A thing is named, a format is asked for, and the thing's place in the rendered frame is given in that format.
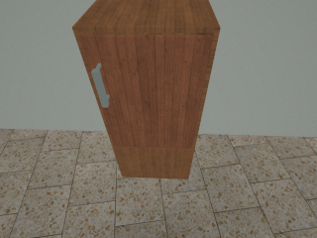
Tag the handle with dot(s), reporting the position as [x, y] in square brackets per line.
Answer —
[99, 84]

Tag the cupboard door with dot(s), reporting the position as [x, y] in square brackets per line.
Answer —
[155, 84]

